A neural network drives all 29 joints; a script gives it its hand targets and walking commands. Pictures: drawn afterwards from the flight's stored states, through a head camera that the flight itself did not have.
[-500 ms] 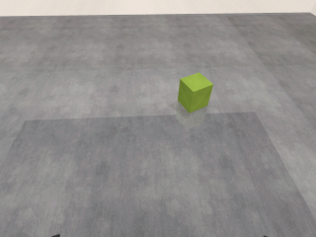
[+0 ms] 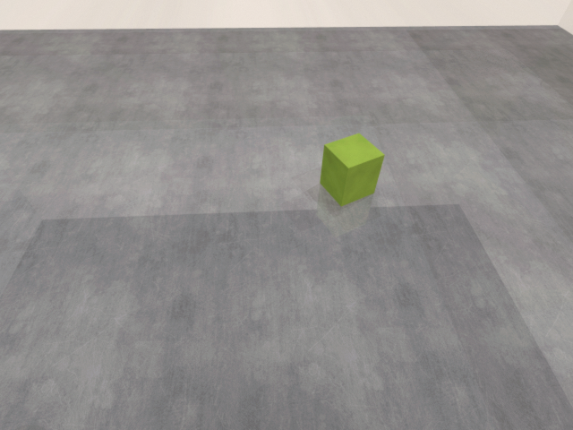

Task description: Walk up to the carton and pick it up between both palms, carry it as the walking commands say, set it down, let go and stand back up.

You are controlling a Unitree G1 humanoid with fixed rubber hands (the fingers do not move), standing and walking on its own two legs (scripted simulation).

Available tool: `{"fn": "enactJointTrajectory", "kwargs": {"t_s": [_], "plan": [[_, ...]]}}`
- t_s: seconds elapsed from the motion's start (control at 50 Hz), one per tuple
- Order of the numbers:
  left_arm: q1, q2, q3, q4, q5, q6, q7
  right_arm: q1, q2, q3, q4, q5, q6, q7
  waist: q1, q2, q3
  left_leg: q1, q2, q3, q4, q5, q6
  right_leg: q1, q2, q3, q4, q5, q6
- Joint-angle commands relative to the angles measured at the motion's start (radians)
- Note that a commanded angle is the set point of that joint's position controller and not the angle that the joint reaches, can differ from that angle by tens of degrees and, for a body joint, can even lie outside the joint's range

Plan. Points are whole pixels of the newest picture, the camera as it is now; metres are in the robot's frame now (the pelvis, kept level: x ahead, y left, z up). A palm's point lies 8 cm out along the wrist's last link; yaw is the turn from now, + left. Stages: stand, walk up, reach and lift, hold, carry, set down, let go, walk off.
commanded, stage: stand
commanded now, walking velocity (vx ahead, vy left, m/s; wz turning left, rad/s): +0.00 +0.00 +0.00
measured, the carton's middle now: (350, 169) +1.40 -0.33 -0.66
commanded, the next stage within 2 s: walk up in 0.16 s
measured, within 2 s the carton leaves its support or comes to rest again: neither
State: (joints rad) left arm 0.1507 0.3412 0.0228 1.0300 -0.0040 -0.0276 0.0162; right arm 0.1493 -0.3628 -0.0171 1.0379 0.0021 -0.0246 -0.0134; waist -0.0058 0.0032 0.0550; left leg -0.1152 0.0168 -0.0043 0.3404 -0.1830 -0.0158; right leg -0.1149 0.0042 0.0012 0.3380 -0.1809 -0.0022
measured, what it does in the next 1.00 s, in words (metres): walks ahead: right foot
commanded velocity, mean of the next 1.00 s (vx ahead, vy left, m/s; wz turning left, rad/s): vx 0.00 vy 0.00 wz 0.00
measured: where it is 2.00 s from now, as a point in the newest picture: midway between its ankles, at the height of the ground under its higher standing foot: (338, 327)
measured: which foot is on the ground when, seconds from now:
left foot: down 0.00-0.72, up 0.74-1.00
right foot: down 0.00-0.42, up 0.44-0.72, down 0.74-1.00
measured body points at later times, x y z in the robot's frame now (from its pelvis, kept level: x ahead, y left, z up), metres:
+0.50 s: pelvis +0.01 +0.00 +0.00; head +0.01 -0.01 +0.45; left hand +0.10 +0.30 -0.12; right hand +0.07 -0.32 -0.12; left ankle +0.00 +0.13 -0.75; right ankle +0.00 -0.12 -0.72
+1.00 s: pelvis +0.17 -0.13 -0.01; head +0.18 -0.14 +0.44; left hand +0.22 +0.20 -0.09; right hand +0.29 -0.44 -0.09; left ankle +0.28 +0.00 -0.69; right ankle +0.13 -0.23 -0.75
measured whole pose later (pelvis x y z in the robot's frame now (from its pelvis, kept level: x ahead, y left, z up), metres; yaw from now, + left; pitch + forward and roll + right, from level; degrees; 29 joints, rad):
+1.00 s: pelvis +0.17 -0.13 -0.01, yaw -8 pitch -3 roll +0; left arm 0.49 0.42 0.06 0.66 0.03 -0.06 -0.01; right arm 0.27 -0.43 -0.05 0.59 -0.04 -0.02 0.06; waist 0.08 0.03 0.07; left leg -0.52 0.07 0.04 0.90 -0.35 0.03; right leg -0.12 -0.01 -0.03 0.47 -0.30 -0.04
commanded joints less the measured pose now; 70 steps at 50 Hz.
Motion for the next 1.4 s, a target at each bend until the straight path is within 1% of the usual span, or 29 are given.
{"fn": "enactJointTrajectory", "kwargs": {"t_s": [0.0, 0.32, 0.34, 0.36, 0.38, 0.4, 0.42, 0.44, 0.54, 0.58, 0.64, 0.66, 0.68, 0.7, 0.72, 0.74, 0.8, 0.9, 0.96, 1.02, 1.06, 1.1, 1.12, 1.14, 1.16, 1.2, 1.22, 1.26, 1.38], "plan": [[-0.029, 0.18, 0.039, -0.053, 0.001, -0.01, 0.004, -0.003, -0.168, -0.035, -0.044, 0.003, -0.017, -0.008, -0.004, -0.011, -0.042, 0.007, 0.113, -0.078, -0.043, 0.113, 0.023, -0.021, -0.123, 0.1, -0.054, 0.101, -0.023], [-0.022, 0.174, 0.038, -0.044, 0.0, -0.012, 0.005, -0.01, -0.155, -0.032, -0.034, 0.0, -0.016, -0.011, -0.004, -0.003, -0.043, 0.013, 0.12, -0.077, -0.063, 0.081, 0.027, -0.018, -0.125, 0.106, -0.066, 0.077, -0.022], [0.057, 0.184, 0.074, -0.135, 0.029, -0.018, -0.019, 0.09, -0.208, -0.087, -0.107, -0.038, -0.033, 0.001, -0.027, 0.027, -0.153, 0.143, 0.11, -0.06, -0.001, -0.363, 0.1, -0.117, -0.08, 0.085, 0.051, -0.328, -0.068], [0.008, 0.182, 0.084, -0.164, 0.035, -0.01, -0.029, 0.128, -0.216, -0.094, -0.111, -0.046, -0.037, 0.005, -0.061, 0.057, -0.08, 0.229, 0.158, -0.17, -0.06, -0.519, 0.153, -0.357, -0.047, 0.044, 0.183, -0.405, -0.062], [-0.05, 0.167, 0.083, -0.208, 0.036, -0.006, -0.04, 0.168, -0.252, -0.113, -0.117, -0.048, -0.036, -0.002, -0.093, 0.171, -0.006, 0.245, 0.29, -0.314, -0.192, -0.624, 0.215, -0.515, -0.02, -0.028, 0.377, -0.314, -0.033], [-0.073, 0.17, 0.09, -0.243, 0.055, 0.001, -0.048, 0.153, -0.282, -0.123, -0.138, -0.061, -0.039, -0.013, -0.088, 0.15, 0.04, 0.195, 0.368, -0.38, -0.226, -0.622, 0.26, -0.606, -0.078, 0.047, 0.534, -0.293, -0.016], [-0.057, 0.184, 0.102, -0.271, 0.055, 0.002, -0.06, 0.109, -0.295, -0.136, -0.177, -0.073, -0.049, -0.025, -0.051, 0.056, 0.082, 0.127, 0.408, -0.396, -0.216, -0.56, 0.285, -0.615, -0.126, 0.119, 0.606, -0.272, -0.016], [-0.025, 0.187, 0.102, -0.288, 0.06, -0.005, -0.065, 0.116, -0.27, -0.132, -0.203, -0.069, -0.056, -0.028, -0.044, -0.003, 0.103, 0.147, 0.404, -0.353, -0.207, -0.513, 0.28, -0.647, -0.146, 0.112, 0.594, -0.266, -0.022], [0.064, 0.176, 0.101, -0.341, 0.049, 0.007, -0.116, 0.056, -0.271, -0.138, -0.296, -0.066, -0.065, -0.004, 0.001, 0.147, 0.043, -0.045, 0.287, -0.112, -0.226, -0.486, 0.212, -0.381, -0.126, 0.019, 0.435, -0.156, -0.018], [0.14, 0.175, 0.102, -0.351, 0.032, 0.016, -0.124, 0.0, -0.284, -0.143, -0.332, -0.066, -0.058, 0.011, 0.052, 0.195, 0.059, -0.229, 0.237, 0.003, -0.179, -0.517, 0.187, -0.176, -0.103, -0.04, 0.372, -0.06, -0.011], [0.256, 0.215, 0.117, -0.332, 0.039, 0.014, -0.108, 0.014, -0.246, -0.128, -0.358, -0.067, -0.035, 0.022, 0.09, 0.055, 0.037, -0.379, 0.172, 0.108, 0.055, -0.62, 0.156, 0.044, -0.044, -0.111, 0.359, -0.049, -0.01], [0.332, 0.242, 0.126, -0.316, 0.038, 0.01, -0.092, 0.045, -0.223, -0.114, -0.366, -0.065, -0.032, 0.032, 0.125, -0.065, 0.006, -0.411, 0.126, 0.142, 0.263, -0.591, 0.143, 0.123, -0.019, -0.094, 0.314, -0.112, -0.022], [0.444, 0.312, 0.15, -0.303, 0.038, 0.003, -0.067, 0.051, -0.163, -0.087, -0.402, -0.053, -0.032, 0.042, 0.189, -0.28, -0.055, -0.513, 0.032, 0.187, 0.616, -0.496, 0.114, 0.218, -0.088, 0.102, 0.165, -0.362, -0.077], [0.471, 0.406, 0.153, -0.35, 0.043, -0.011, -0.043, 0.075, -0.127, -0.071, -0.448, -0.025, -0.034, 0.052, 0.179, -0.402, -0.049, -0.633, -0.059, 0.034, 0.906, -0.525, 0.076, 0.157, -0.308, 0.637, -0.118, -0.622, -0.182], [0.333, 0.408, 0.144, -0.419, 0.041, -0.016, -0.025, 0.125, -0.173, -0.082, -0.451, -0.025, -0.028, 0.049, 0.086, -0.217, 0.001, -0.645, -0.003, -0.08, 0.991, -0.43, 0.076, 0.078, -0.378, 0.776, -0.17, -0.652, -0.253], [0.308, 0.382, 0.138, -0.443, 0.032, -0.021, -0.015, 0.151, -0.223, -0.096, -0.459, -0.017, -0.026, 0.051, 0.047, -0.05, 0.016, -0.612, 0.046, -0.073, 0.985, -0.317, 0.076, 0.05, -0.361, 0.682, -0.142, -0.555, -0.254], [0.264, 0.373, 0.135, -0.435, 0.036, -0.041, -0.011, 0.145, -0.248, -0.111, -0.462, -0.017, -0.029, 0.049, 0.03, -0.099, 0.037, -0.501, 0.108, -0.052, 0.778, -0.278, 0.062, -0.04, -0.302, 0.439, -0.076, -0.286, -0.225], [0.328, 0.315, 0.114, -0.45, 0.037, -0.059, -0.013, 0.094, -0.215, -0.092, -0.554, -0.044, -0.02, 0.068, 0.07, -0.108, 0.042, -0.49, 0.105, -0.021, 0.53, -0.164, 0.039, 0.006, -0.281, 0.279, -0.078, -0.095, -0.25], [0.356, 0.3, 0.106, -0.459, 0.03, -0.055, -0.023, 0.035, -0.18, -0.087, -0.598, -0.032, -0.015, 0.075, 0.083, -0.109, 0.055, -0.416, 0.055, 0.04, 0.374, -0.022, 0.049, -0.009, -0.201, 0.157, -0.074, 0.016, -0.208], [0.36, 0.313, 0.109, -0.472, 0.025, -0.044, -0.036, 0.039, -0.172, -0.089, -0.609, -0.032, -0.01, 0.068, 0.078, -0.115, 0.052, -0.32, 0.021, 0.071, 0.289, 0.055, 0.052, -0.053, -0.222, 0.153, -0.042, 0.017, -0.172], [0.342, 0.314, 0.104, -0.482, 0.029, -0.038, -0.041, 0.078, -0.178, -0.099, -0.605, -0.036, -0.009, 0.06, 0.048, -0.091, 0.049, -0.225, 0.018, 0.058, 0.25, 0.088, 0.06, -0.092, -0.231, 0.135, 0.009, -0.013, -0.166], [0.333, 0.278, 0.092, -0.494, 0.023, -0.033, -0.04, 0.192, -0.222, -0.126, -0.567, -0.044, -0.012, 0.046, -0.012, -0.016, -0.011, 0.008, -0.009, 0.053, 0.195, 0.01, 0.1, -0.167, -0.161, 0.06, 0.239, 0.042, -0.111], [0.327, 0.251, 0.086, -0.51, 0.018, -0.033, -0.038, 0.303, -0.269, -0.147, -0.55, -0.055, -0.019, 0.033, -0.092, 0.084, -0.068, 0.179, 0.077, -0.08, 0.163, -0.098, 0.156, -0.308, -0.109, 0.002, 0.506, 0.032, -0.073], [0.345, 0.198, 0.074, -0.554, 0.004, -0.036, -0.041, 0.407, -0.364, -0.171, -0.553, -0.064, -0.024, 0.014, -0.147, 0.307, -0.18, 0.315, 0.33, -0.467, 0.058, -0.267, 0.261, -0.496, 0.029, -0.039, 0.891, -0.381, -0.021], [0.313, 0.256, 0.087, -0.578, 0.012, -0.027, -0.031, 0.416, -0.365, -0.164, -0.579, -0.058, -0.03, 0.002, -0.134, 0.144, -0.167, 0.31, 0.425, -0.695, -0.028, -0.303, 0.33, -0.595, 0.047, 0.135, 0.998, -0.413, -0.019], [0.249, 0.303, 0.096, -0.574, 0.009, -0.021, -0.026, 0.317, -0.337, -0.148, -0.586, -0.043, -0.035, -0.006, -0.087, 0.041, -0.084, 0.186, 0.394, -0.508, 0.011, -0.171, 0.336, -0.595, -0.018, 0.17, 1.054, -0.324, -0.04], [0.27, 0.283, 0.101, -0.543, 0.018, -0.022, -0.027, 0.267, -0.32, -0.145, -0.584, -0.032, -0.037, -0.004, -0.04, 0.06, -0.038, 0.108, 0.351, -0.428, 0.028, -0.094, 0.308, -0.579, -0.044, 0.129, 1.0, -0.296, -0.044], [0.298, 0.262, 0.094, -0.518, 0.011, -0.012, -0.035, 0.244, -0.288, -0.131, -0.587, -0.02, -0.042, -0.003, -0.025, 0.067, -0.013, -0.017, 0.305, -0.281, 0.022, 0.048, 0.296, -0.462, -0.066, 0.126, 0.861, -0.256, -0.024], [0.19, 0.223, 0.079, -0.565, 0.02, 0.012, -0.075, 0.222, -0.299, -0.111, -0.6, -0.031, -0.053, 0.029, -0.007, 0.174, 0.087, -0.202, 0.22, -0.084, -0.098, -0.211, 0.206, -0.33, -0.078, 0.008, 0.462, -0.045, -0.005]]}}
